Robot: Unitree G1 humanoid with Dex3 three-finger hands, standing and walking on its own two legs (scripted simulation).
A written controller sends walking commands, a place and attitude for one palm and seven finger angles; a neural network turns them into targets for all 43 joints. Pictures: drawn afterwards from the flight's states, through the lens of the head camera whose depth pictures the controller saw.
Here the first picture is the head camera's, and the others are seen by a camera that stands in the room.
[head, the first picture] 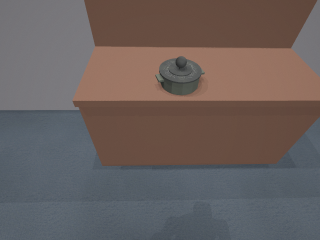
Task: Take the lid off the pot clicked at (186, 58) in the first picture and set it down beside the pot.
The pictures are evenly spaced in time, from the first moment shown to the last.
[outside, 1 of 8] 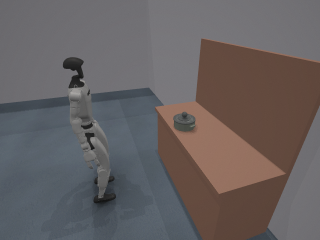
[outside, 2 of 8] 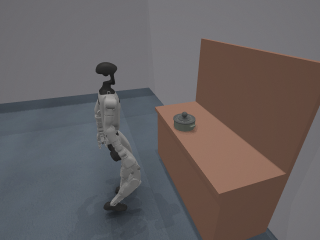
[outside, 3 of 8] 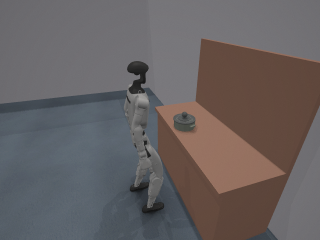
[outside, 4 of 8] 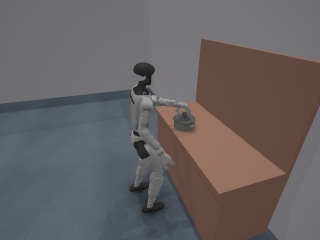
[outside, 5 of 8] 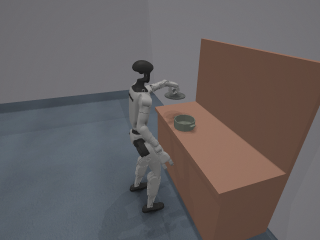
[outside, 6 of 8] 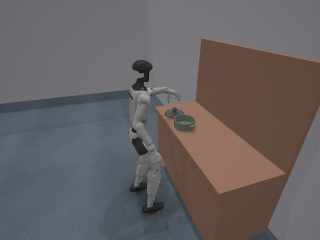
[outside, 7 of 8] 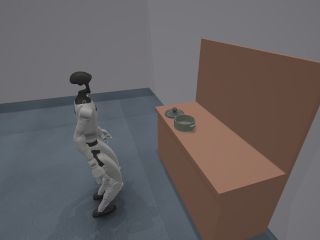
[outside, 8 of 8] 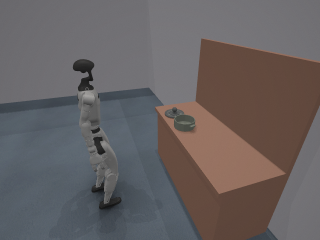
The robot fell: no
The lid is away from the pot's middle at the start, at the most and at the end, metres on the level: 0.00 0.26 0.26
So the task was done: yes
